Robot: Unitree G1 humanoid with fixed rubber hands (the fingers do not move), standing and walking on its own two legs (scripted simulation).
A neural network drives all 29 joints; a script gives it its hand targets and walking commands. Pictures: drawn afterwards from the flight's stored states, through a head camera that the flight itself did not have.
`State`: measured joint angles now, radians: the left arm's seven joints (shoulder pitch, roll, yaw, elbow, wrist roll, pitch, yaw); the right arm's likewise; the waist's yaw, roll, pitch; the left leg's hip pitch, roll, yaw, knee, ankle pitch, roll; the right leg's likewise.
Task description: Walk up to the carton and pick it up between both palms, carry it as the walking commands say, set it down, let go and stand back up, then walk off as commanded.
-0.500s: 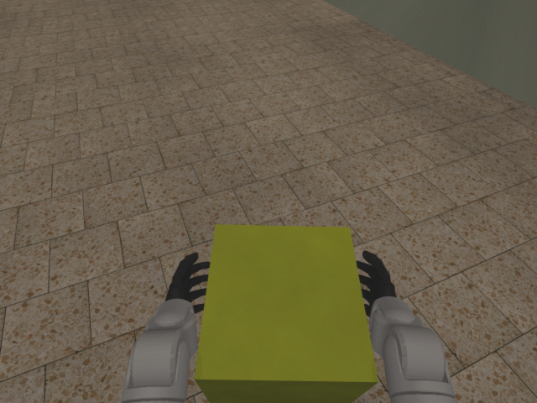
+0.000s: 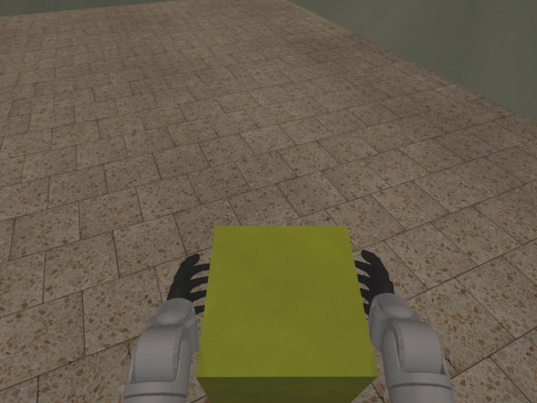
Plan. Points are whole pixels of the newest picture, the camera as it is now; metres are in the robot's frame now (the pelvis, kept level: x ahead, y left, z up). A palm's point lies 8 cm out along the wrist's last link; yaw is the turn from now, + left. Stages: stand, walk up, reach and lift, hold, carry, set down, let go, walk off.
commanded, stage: carry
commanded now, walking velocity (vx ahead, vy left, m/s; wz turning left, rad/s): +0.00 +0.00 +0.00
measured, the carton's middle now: (279, 327) +0.27 +0.00 -0.03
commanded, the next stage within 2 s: hold in 1.46 s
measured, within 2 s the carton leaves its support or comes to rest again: neither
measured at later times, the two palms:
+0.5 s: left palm (197, 305) +0.27 +0.12 +0.04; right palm (392, 304) +0.28 -0.17 +0.03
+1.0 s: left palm (205, 310) +0.27 +0.11 +0.04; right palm (403, 307) +0.27 -0.18 +0.04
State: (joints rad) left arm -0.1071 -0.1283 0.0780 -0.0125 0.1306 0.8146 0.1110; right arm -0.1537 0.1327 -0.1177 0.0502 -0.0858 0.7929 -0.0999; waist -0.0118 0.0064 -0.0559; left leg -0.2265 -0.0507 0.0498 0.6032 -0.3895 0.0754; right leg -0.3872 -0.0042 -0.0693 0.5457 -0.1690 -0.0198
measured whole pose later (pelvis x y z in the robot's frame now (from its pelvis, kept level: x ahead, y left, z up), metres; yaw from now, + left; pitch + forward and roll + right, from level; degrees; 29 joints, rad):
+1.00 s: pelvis +0.00 -0.03 +0.00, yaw +0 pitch +1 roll -1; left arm -0.11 -0.13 0.09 0.09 0.17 0.77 0.08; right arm -0.15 0.13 -0.12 0.14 -0.13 0.75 -0.08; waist -0.02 0.01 -0.09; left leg -0.22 -0.01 0.03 0.58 -0.37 0.03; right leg -0.37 0.03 -0.09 0.50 -0.15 -0.07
